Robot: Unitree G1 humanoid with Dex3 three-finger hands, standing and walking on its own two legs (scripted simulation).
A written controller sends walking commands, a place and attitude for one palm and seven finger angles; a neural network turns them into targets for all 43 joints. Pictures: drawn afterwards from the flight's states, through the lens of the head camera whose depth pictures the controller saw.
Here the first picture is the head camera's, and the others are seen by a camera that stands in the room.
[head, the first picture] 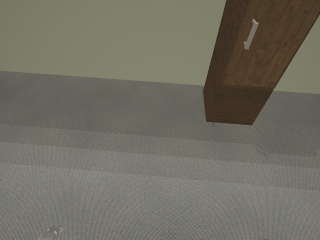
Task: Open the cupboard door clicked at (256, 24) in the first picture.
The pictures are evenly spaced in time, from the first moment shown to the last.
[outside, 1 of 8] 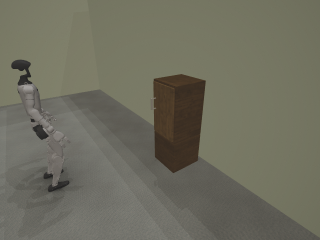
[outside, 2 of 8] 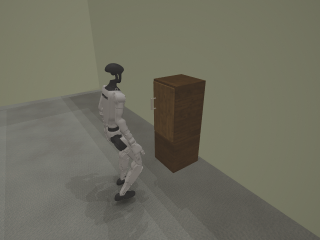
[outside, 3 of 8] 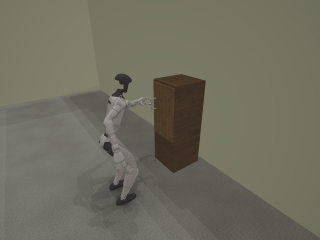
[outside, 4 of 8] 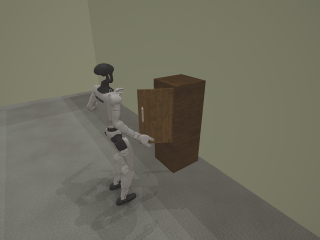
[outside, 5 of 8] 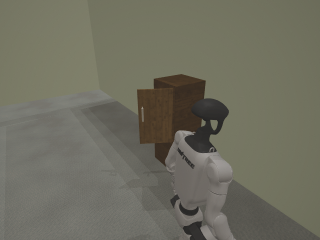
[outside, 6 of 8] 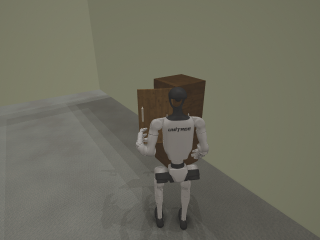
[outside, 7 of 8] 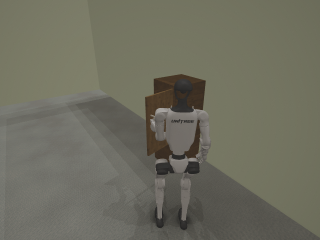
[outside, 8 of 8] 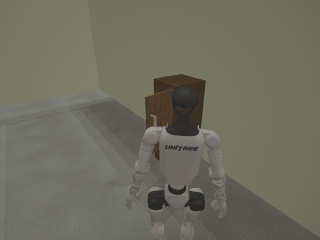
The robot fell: no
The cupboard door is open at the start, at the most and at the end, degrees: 0 101 100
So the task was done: yes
